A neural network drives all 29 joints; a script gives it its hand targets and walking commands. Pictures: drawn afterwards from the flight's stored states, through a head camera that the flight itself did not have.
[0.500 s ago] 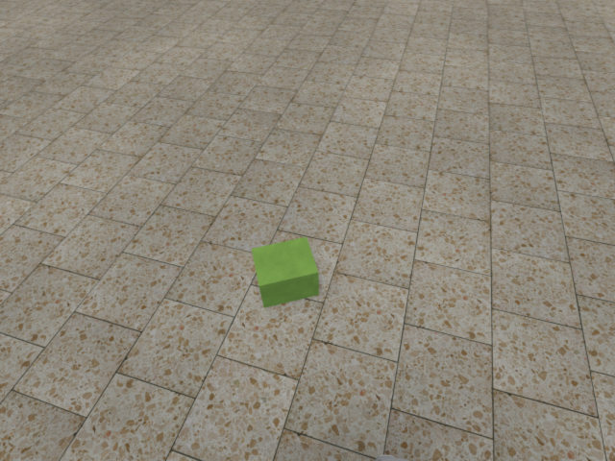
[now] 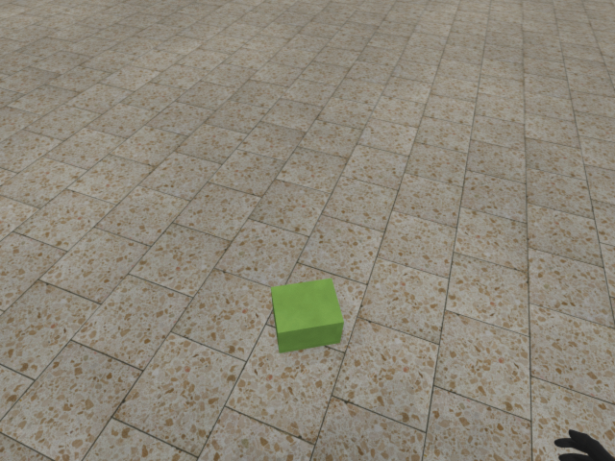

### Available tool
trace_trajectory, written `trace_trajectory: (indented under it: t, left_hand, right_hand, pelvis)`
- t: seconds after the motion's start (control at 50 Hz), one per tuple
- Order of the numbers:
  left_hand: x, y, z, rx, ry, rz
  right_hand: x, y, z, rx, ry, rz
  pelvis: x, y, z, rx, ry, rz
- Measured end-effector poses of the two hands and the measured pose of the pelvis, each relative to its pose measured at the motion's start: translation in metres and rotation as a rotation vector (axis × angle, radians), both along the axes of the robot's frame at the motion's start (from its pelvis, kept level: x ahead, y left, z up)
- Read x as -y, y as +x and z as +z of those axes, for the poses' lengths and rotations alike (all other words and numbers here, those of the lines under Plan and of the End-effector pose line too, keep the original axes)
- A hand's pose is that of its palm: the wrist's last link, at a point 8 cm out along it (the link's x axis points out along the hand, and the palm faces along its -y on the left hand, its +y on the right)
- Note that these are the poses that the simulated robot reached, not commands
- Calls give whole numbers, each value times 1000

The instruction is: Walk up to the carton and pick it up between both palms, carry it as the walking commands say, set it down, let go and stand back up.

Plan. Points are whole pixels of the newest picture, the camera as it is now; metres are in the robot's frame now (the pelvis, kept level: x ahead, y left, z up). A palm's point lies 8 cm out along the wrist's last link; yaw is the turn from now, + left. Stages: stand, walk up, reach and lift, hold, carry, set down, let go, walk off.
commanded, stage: walk up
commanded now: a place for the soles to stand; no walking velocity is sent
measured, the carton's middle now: (305, 315) +0.71 +0.01 -0.68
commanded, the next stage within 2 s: none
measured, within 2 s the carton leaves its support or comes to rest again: neither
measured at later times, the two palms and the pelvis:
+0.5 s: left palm (50, 396) +0.24 +0.38 -0.07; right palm (531, 375) +0.27 -0.31 -0.08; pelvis +0.17 +0.03 -0.01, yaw -1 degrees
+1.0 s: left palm (119, 310) +0.38 +0.34 -0.09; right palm (516, 339) +0.33 -0.31 -0.08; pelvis +0.23 +0.02 +0.00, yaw -4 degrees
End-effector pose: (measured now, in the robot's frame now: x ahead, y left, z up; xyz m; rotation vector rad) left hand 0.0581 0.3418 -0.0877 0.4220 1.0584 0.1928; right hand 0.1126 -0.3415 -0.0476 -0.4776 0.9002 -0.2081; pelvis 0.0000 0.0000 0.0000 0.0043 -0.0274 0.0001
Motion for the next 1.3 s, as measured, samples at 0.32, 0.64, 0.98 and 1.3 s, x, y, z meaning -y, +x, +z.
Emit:
trace_trajectory:
  t: [0.32,0.64,0.98,1.3]
  left_hand:
    - [2,159,30,109,54,-62]
    - [-23,222,-16,-28,-5,-10]
    - [6,318,-1,41,-25,-37]
    - [21,325,11,-15,-47,-28]
  right_hand:
    - [-3,60,-35,-115,65,-72]
    - [-34,179,-18,-39,-24,-54]
    - [-31,214,-36,-90,46,-126]
    - [-20,215,-25,-144,63,-175]
  pelvis:
    - [1,112,0,-3,-15,-25]
    - [-33,199,-8,1,-8,-47]
    - [-21,231,1,0,-4,-62]
    - [-13,239,20,-1,1,-62]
